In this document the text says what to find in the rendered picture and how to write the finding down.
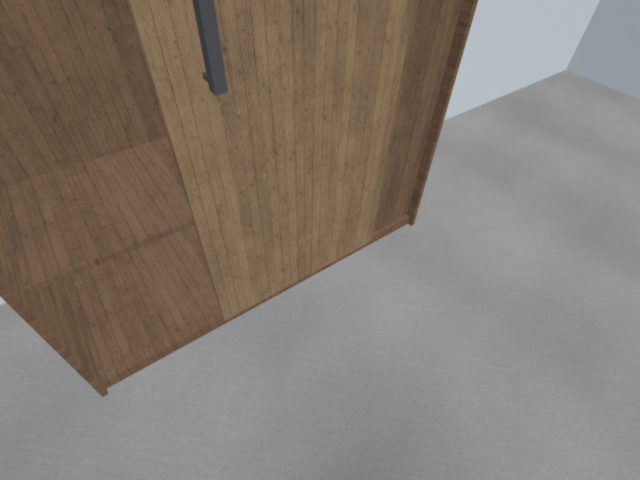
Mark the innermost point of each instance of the handle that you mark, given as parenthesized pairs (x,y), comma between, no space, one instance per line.
(211,47)

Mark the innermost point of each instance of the wardrobe door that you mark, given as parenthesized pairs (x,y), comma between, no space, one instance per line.
(431,33)
(283,173)

